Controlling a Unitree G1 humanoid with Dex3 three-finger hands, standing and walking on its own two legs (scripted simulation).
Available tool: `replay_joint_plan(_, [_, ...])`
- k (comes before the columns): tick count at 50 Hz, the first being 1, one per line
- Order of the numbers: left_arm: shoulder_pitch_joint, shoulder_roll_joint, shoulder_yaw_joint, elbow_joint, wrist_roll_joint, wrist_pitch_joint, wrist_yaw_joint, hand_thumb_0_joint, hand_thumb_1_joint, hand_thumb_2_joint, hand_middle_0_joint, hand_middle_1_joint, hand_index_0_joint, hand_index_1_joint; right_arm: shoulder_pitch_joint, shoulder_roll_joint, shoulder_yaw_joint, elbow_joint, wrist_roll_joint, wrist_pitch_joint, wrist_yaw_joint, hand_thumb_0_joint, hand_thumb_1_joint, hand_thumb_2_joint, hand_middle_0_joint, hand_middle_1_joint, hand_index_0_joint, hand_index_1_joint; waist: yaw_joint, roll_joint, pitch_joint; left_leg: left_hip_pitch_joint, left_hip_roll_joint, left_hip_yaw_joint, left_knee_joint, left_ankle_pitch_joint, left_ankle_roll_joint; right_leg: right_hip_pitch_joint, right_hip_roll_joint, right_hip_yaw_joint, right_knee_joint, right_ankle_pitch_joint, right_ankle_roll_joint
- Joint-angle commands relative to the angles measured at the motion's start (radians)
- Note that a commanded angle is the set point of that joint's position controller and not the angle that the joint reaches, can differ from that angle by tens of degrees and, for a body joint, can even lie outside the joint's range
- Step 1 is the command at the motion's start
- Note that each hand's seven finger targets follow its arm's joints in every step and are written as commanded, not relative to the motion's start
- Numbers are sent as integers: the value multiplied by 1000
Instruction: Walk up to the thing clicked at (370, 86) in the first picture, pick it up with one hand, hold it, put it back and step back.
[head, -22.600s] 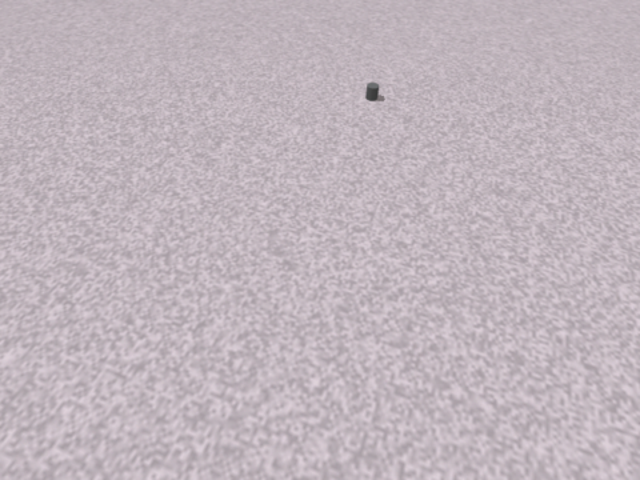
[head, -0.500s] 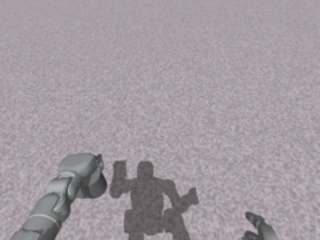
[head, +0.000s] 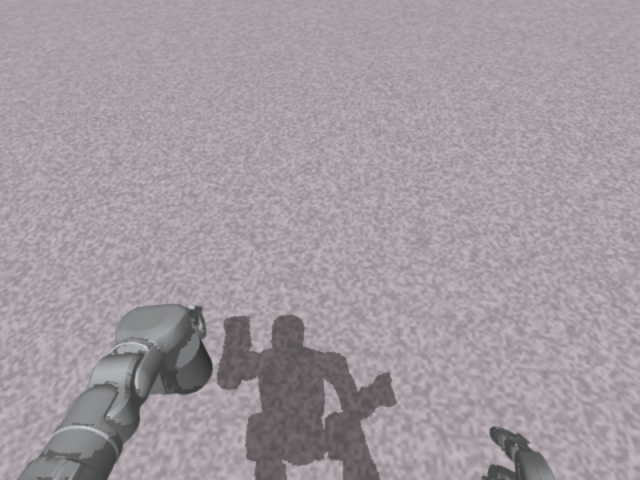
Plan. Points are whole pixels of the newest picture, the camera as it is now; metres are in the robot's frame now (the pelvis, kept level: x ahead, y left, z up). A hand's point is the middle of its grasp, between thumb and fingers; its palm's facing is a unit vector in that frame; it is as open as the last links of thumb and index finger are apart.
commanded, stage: hold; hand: left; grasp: from above
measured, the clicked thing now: (182, 360) +0.30 +0.22 -0.07
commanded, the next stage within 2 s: crouch in 0.02 s
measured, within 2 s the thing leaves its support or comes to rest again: neither
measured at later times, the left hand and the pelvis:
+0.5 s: hand (173, 381) +0.28 +0.23 -0.11, palm faces -0.48 -0.03 -0.88, open 9.8 cm; pelvis -0.01 +0.00 -0.02, yaw +1 degrees
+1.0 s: hand (203, 398) +0.35 +0.26 -0.35, palm faces -0.45 +0.01 -0.89, open 9.8 cm; pelvis -0.05 +0.01 -0.22, yaw +1 degrees
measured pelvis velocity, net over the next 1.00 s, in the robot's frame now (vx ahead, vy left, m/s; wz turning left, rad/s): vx -0.05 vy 0.01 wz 0.01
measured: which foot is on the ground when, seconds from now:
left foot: down 0.00-1.00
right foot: down 0.00-1.00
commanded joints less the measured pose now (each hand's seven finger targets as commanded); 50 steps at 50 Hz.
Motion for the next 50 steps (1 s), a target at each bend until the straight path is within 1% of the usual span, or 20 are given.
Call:
replay_joint_plan(1, [-355, 196, 91, -205, -5, -5, 38, 0, 509, 868, -845, -900, -884, -860, -76, -133, -42, -139, 1, -47, -5, 0, -907, -902, 199, 300, 199, 300, -4, -11, -264, 109, -42, 11, -58, 223, 21, 83, 61, -48, -60, 163, -45])
replay_joint_plan(3, [-301, 187, 94, -181, -10, -4, 33, 0, 492, 844, -837, -879, -874, -841, -77, -134, -44, -142, 3, -44, -6, 0, -906, -901, 199, 300, 199, 300, -3, -17, -248, 105, -40, 10, -62, 221, 22, 79, 62, -51, -63, 159, -45])
replay_joint_plan(5, [-319, 188, 89, -189, -9, -7, 31, 0, 501, 854, -846, -869, -881, -834, -75, -135, -45, -139, 1, -42, -6, 0, -904, -900, 200, 300, 200, 300, -5, -30, -251, 107, -42, 11, -57, 226, 23, 83, 59, -50, -67, 164, -43])
replay_joint_plan(6, [-322, 182, 77, -208, -6, -8, 32, 0, 549, 774, -845, -932, -915, -861, -72, -134, -44, -144, 3, -44, -5, 0, -928, -913, 200, 301, 200, 300, -6, -19, -263, 115, -43, 12, -57, 240, 22, 84, 59, -48, -60, 179, -45])
replay_joint_plan(7, [-333, 208, 103, -208, -4, -8, 38, 0, 469, 783, -765, -915, -835, -856, -75, -132, -43, -141, 2, -43, -6, 0, -890, -898, 200, 301, 201, 301, 6, -8, -260, 108, -45, 11, -57, 243, 21, 84, 58, -50, -61, 179, -45])
replay_joint_plan(8, [-325, 216, 115, -188, -2, -9, 44, 0, 445, 803, -773, -907, -821, -858, -65, -140, -46, -142, 2, -40, -6, 0, -894, -899, 200, 300, 200, 300, -6, -12, -249, 105, -43, 15, -57, 233, 21, 75, 60, -49, -65, 171, -45])
replay_joint_plan(11, [-288, 177, 92, -147, 11, -15, 63, 0, 460, 820, -791, -903, -835, -859, -66, -133, -43, -144, 2, -36, -2, 0, -894, -899, 200, 300, 200, 300, -10, -50, -227, 88, -47, 13, -53, 224, 25, 66, 56, -51, -62, 167, -43])
replay_joint_plan(15, [-307, 181, 109, -75, 39, -35, 128, 0, 444, 815, -790, -885, -831, -844, -41, -140, -50, -122, -8, -26, 4, 0, -895, -899, 199, 300, 200, 300, -26, -51, -215, 61, -43, 9, -28, 213, 20, 22, 57, -53, -37, 152, -46])
replay_joint_plan(21, [-385, 160, 101, 101, 89, -58, 245, 0, 500, 795, -826, -885, -873, -838, 10, -148, -67, -75, -32, -20, 23, 0, -898, -899, 199, 300, 199, 300, -62, -55, -244, -59, -46, 5, 96, 162, 19, -104, 49, -48, 59, 123, -43])
replay_joint_plan(22, [-409, 147, 95, 120, 96, -66, 262, 0, 513, 796, -834, -900, -883, -850, 24, -152, -71, -67, -37, -23, 28, 0, -900, -899, 199, 300, 199, 300, -76, -53, -260, -96, -45, 4, 136, 152, 18, -151, 48, -46, 94, 118, -43])
replay_joint_plan(25, [-469, 145, 103, 178, 131, -85, 319, 0, 493, 825, -832, -895, -875, -852, 65, -156, -86, -52, -52, -32, 39, 0, -900, -899, 199, 299, 199, 299, -78, -9, -340, -204, -38, -4, 280, 126, 9, -294, 50, -49, 232, 86, -52])
replay_joint_plan(28, [-521, 171, 128, 242, 170, -94, 383, 0, 479, 801, -807, -913, -859, -860, 87, -162, -95, -57, -61, -37, 47, 0, -902, -899, 199, 299, 199, 299, -78, -2, -390, -374, -43, -4, 396, 43, 9, -398, 46, -46, 344, 19, -54])
replay_joint_plan(29, [-538, 159, 122, 295, 181, -92, 398, 0, 469, 787, -790, -927, -848, -868, 94, -163, -93, -55, -63, -40, 49, 0, -904, -899, 199, 299, 199, 299, -93, -7, -395, -432, -43, -6, 434, 13, 10, -447, 46, -46, 380, -6, -54])
replay_joint_plan(32, [-643, 207, 152, 316, 196, -94, 444, 0, 428, 782, -744, -940, -806, -877, 115, -173, -99, -44, -71, -55, 42, 0, -901, -898, 199, 299, 199, 299, -102, 21, -502, -548, -40, -13, 548, -21, 13, -556, 53, -53, 502, -35, -57])
replay_joint_plan(34, [-630, 224, 168, 386, 197, -88, 461, 0, 432, 760, -742, -931, -807, -865, 129, -179, -101, -33, -76, -65, 35, 0, -901, -897, 199, 299, 200, 299, -102, 25, -529, -631, -41, -17, 619, -43, 15, -631, 53, -61, 577, -58, -61])
replay_joint_plan(37, [-674, 229, 174, 415, 186, -86, 471, 0, 445, 764, -751, -922, -815, -857, 144, -183, -105, -17, -88, -83, 26, 0, -898, -896, 199, 299, 200, 299, -114, 62, -619, -712, -33, -36, 720, -55, 18, -759, 55, -74, 692, -84, -66])
replay_joint_plan(39, [-704, 276, 201, 401, 184, -86, 472, 0, 425, 782, -744, -933, -803, -872, 146, -190, -108, -14, -94, -91, 23, 0, -900, -897, 199, 299, 200, 299, -116, 68, -673, -793, -35, -38, 790, -77, 23, -811, 52, -74, 755, -98, -67])
replay_joint_plan(45, [-703, 285, 216, 454, 172, -82, 445, 0, 356, 771, -702, -907, -757, -851, 149, -200, -108, -8, -107, -112, 30, 0, -900, -898, 199, 299, 200, 299, -138, 97, -712, -916, -27, -87, 892, -195, 12, -1040, 44, -98, 919, -210, -71])
replay_joint_plan(46, [-724, 327, 236, 442, 178, -89, 442, 0, 361, 773, -710, -902, -763, -848, 149, -208, -111, -5, -109, -115, 35, 0, -902, -899, 199, 299, 200, 299, -132, 98, -731, -929, -29, -93, 917, -211, 13, -1072, 43, -99, 943, -224, -72])
replay_joint_plan(50, [-764, 361, 262, 452, 187, -116, 439, 0, 428, 796, -768, -894, -818, -843, 155, -201, -96, 1, -118, -131, 47, 0, -902, -899, 199, 299, 200, 299, -155, 92, -754, -1059, -40, -82, 1028, -254, 25, -1150, 39, -97, 1025, -254, -72])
